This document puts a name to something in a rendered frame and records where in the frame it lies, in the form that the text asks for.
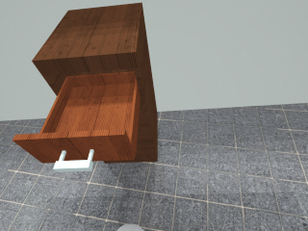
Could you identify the cabinet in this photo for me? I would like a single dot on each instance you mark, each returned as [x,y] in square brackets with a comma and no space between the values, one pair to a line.
[103,40]

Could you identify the handle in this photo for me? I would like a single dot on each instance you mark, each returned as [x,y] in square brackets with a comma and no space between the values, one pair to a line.
[75,165]

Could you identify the drawer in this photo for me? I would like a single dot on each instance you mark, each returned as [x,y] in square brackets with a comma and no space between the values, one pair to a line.
[95,111]

